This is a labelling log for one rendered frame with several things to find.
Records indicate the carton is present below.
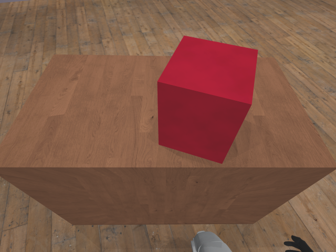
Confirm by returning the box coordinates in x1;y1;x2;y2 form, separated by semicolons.
157;36;258;164

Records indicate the robot right thigh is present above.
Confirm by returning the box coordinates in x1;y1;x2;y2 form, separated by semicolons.
191;232;232;252

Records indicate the pedestal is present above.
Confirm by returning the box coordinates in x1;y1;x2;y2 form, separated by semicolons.
0;55;336;225

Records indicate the robot right hand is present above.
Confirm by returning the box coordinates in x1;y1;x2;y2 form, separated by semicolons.
284;235;313;252

